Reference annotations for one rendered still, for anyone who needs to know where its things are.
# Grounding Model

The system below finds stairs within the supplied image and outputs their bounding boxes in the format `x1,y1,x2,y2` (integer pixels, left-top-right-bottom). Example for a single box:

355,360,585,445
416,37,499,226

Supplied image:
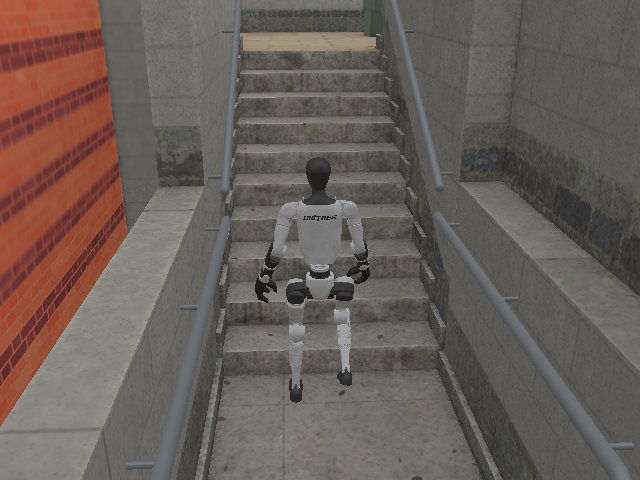
222,51,439,376

